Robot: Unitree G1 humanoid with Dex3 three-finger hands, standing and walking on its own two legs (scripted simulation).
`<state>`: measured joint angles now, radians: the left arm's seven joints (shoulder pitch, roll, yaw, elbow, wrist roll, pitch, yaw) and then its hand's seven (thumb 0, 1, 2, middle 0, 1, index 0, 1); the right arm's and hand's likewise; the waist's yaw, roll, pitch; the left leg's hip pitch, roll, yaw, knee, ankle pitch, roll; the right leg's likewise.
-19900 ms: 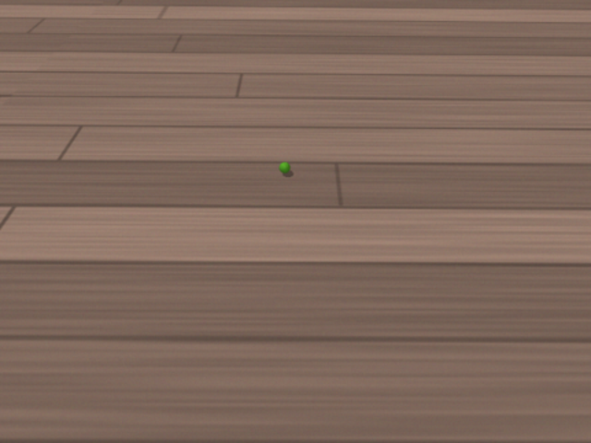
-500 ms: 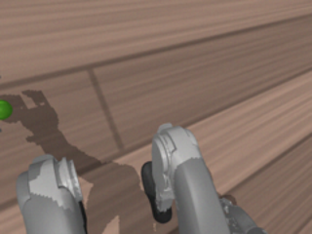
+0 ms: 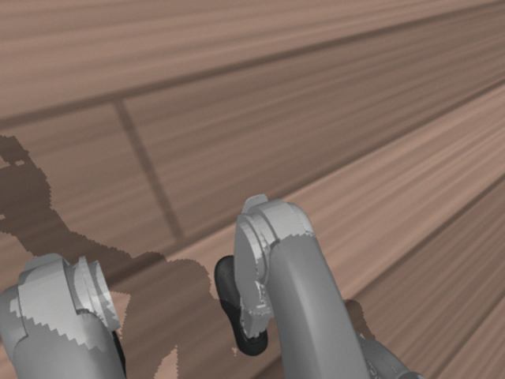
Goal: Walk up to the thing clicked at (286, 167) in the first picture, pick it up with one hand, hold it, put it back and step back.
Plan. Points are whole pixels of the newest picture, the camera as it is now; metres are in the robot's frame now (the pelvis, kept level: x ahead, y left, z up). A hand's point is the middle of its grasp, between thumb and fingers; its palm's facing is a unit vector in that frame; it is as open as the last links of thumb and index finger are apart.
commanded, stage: rest palm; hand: left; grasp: from above
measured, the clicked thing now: out of the picture +0.45 +0.31 -0.27
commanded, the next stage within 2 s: close in 0.52 s
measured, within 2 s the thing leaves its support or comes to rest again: neither
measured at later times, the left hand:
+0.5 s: hand out of the picture +0.43 +0.31 -0.25, palm faces -0.45 -0.16 -0.88, open 14.1 cm
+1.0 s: hand out of the picture +0.43 +0.31 -0.26, palm faces -0.44 -0.16 -0.88, open 12.4 cm
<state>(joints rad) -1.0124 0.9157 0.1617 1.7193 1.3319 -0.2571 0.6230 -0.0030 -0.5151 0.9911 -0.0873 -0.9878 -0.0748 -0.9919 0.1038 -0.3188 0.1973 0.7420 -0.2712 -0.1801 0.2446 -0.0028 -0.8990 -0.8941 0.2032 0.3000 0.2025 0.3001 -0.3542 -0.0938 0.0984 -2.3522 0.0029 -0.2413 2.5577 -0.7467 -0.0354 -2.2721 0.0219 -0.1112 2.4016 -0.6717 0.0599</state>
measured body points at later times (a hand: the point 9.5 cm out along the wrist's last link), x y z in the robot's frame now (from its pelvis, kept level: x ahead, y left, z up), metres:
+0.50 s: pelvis +0.00 +0.00 +0.00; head +0.27 +0.12 +0.33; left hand +0.45 +0.32 -0.20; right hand +0.04 -0.26 -0.07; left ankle +0.06 +0.13 -0.27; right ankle +0.11 -0.13 -0.26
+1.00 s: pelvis +0.00 +0.01 +0.00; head +0.27 +0.13 +0.33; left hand +0.45 +0.31 -0.21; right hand +0.05 -0.26 -0.06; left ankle +0.06 +0.13 -0.27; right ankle +0.11 -0.13 -0.26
